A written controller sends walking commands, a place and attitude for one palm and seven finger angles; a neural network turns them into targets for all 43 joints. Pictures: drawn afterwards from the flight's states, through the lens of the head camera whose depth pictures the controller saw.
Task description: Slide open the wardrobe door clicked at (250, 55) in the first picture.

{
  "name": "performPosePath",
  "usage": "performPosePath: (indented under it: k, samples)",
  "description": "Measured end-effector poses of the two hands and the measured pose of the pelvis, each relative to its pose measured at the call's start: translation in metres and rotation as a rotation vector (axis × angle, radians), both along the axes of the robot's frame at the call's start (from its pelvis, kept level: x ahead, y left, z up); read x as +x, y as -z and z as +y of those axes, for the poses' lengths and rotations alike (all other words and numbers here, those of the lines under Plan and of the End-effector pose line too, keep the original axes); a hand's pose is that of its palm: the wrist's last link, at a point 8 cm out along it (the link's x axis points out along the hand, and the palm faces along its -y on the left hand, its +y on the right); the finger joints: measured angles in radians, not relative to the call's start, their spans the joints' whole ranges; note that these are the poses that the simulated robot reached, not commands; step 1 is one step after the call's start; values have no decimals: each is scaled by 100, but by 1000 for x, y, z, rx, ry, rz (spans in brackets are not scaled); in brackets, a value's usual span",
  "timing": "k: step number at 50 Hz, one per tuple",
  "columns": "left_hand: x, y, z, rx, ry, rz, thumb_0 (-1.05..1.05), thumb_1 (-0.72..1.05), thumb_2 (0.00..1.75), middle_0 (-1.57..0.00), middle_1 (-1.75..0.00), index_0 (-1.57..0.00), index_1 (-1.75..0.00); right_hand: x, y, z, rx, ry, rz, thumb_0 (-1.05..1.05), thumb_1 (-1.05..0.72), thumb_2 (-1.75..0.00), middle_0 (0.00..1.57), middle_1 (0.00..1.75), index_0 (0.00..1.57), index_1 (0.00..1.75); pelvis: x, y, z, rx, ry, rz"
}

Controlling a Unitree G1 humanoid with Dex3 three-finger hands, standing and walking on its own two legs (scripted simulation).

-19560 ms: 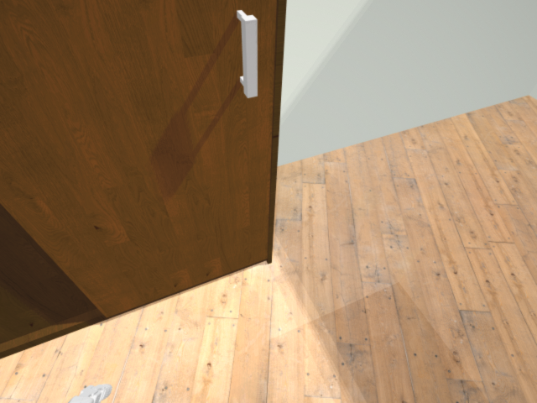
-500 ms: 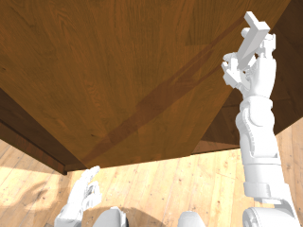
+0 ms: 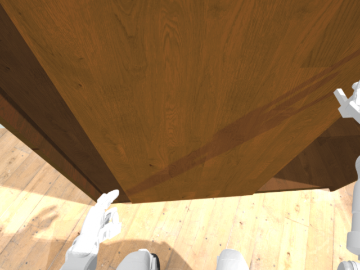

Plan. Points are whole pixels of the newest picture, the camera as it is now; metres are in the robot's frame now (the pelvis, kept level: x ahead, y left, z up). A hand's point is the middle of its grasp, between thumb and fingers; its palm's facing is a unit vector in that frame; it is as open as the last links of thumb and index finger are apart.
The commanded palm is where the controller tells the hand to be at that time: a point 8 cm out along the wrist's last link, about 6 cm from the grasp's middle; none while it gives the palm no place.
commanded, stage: stop walking and hold the door there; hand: right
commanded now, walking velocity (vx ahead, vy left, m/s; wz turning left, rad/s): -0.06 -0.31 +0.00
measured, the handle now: out of the picture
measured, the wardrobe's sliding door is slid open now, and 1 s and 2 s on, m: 0.47 0.47 0.47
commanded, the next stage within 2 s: none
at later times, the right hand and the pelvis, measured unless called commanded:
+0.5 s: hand (358, 99) +0.37 -0.31 +0.18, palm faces +0.51 +0.83 -0.21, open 7.1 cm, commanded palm +0.33 -0.33 +0.16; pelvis -0.02 +0.00 +0.02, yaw +6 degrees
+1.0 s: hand (359, 98) +0.37 -0.31 +0.18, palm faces +0.53 +0.82 -0.21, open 6.9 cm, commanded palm +0.33 -0.33 +0.16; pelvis -0.04 +0.00 +0.01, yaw +7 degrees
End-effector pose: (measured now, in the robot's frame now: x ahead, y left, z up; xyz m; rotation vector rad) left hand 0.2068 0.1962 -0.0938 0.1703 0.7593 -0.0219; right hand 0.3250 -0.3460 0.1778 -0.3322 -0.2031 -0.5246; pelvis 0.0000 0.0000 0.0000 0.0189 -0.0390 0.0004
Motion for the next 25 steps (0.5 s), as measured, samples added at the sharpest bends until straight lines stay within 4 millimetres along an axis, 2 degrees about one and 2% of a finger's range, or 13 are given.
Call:
performPosePath:
  k: [4, 8, 13, 19, 25]
  samples:
    - [-11, -5, 34, 43, -83, -4, 1, 91, 90, -20, -30, -21, -30, -1, -4, 1, 6, 44, 49, -10, -63, -84, 41, 136, 12, 123, -5, -9, 2, -54, -20, 21]
    - [-34, -16, 61, 113, -144, 10, 1, 91, 90, -20, -30, -21, -30, -1, -6, 2, 41, 64, 60, -8, -62, -84, 40, 133, 15, 125, -7, -14, 1, -70, -30, 29]
    - [-68, -27, 82, 203, -214, 2, 1, 91, 90, -20, -30, -20, -30, 0, -3, 2, 100, 25, 17, -6, -63, -86, 40, 135, 16, 124, -9, -4, -8, -4, -29, 25]
    - [-108, -32, 71, 194, -251, 49, 1, 91, 90, -20, -30, -20, -30, -1, -5, 2, 119, 9, 45, -5, -67, -82, 36, 134, 13, 124, -14, -15, -11, 11, -71, 9]
    - [-136, -19, 54, 129, -246, 108, 1, 91, 90, -20, -30, -21, -30, -2, -7, 3, 108, 13, 79, -5, -68, -80, 35, 130, 11, 128, -20, -17, -5, 5, -106, 19]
